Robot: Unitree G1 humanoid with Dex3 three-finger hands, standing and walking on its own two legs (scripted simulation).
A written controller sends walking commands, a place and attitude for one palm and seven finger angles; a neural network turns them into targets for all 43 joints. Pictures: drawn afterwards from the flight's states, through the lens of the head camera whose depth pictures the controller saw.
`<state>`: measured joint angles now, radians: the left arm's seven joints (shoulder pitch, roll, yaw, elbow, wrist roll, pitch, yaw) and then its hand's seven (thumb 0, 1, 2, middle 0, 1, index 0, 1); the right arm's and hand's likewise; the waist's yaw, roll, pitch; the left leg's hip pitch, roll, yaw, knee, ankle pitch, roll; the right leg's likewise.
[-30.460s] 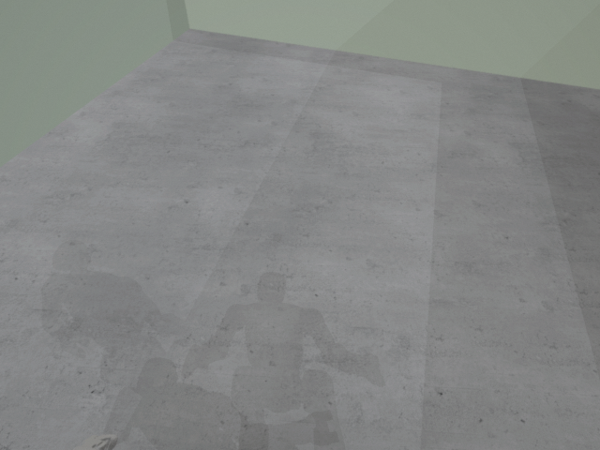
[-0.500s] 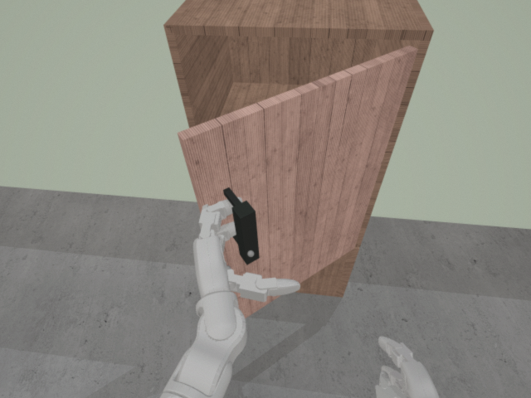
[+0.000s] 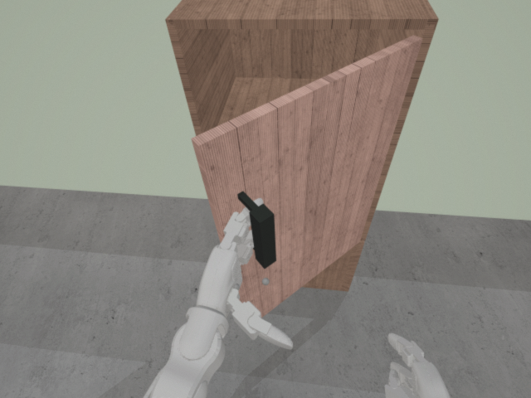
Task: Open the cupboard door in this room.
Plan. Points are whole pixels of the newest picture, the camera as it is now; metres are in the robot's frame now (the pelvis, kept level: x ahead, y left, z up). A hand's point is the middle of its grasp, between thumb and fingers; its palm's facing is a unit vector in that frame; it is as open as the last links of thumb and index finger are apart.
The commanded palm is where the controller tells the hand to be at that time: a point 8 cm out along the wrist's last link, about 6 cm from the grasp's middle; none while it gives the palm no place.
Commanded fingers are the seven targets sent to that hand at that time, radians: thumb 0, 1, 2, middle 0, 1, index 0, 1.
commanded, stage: slide the hand sideways off the handle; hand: left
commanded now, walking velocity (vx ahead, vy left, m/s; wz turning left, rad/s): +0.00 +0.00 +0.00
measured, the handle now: (255, 229) +0.35 +0.03 +0.08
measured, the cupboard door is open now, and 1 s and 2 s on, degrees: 44 43 43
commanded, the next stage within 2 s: draw the hand back to the body in 0.96 s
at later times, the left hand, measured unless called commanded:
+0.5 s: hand (231, 292) +0.25 +0.06 +0.08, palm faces -0.13 -0.99 -0.01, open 16.1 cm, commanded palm +0.22 +0.12 +0.08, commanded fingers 0.00 -0.50 0.30 -0.15 -0.30 -0.15 -0.30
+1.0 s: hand (187, 320) +0.21 +0.11 +0.07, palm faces -0.10 -0.99 -0.03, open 16.3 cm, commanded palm +0.19 +0.16 +0.08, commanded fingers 0.00 -0.50 0.30 -0.15 -0.30 -0.15 -0.30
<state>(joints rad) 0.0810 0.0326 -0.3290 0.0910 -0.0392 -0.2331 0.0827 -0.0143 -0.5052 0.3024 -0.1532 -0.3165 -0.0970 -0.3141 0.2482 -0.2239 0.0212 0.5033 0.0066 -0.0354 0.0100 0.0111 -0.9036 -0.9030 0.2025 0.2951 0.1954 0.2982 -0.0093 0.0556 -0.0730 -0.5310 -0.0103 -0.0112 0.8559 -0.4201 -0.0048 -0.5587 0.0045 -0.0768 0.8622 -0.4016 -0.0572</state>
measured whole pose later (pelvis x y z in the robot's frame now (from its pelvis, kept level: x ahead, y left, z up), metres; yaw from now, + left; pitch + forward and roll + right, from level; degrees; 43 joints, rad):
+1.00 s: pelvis +0.02 +0.01 -0.01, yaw +0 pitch +9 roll +0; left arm 0.56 0.15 -0.10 -0.33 -0.13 -0.24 -0.10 -0.01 -0.50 0.30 -0.15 -0.30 -0.15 -0.30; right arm 0.29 -0.23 0.03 0.41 0.02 -0.11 -0.02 0.01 -0.90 -0.90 0.20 0.30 0.20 0.30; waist 0.00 0.05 -0.12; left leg -0.62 0.00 -0.01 0.97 -0.50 0.00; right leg -0.64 0.01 -0.08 0.95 -0.47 -0.05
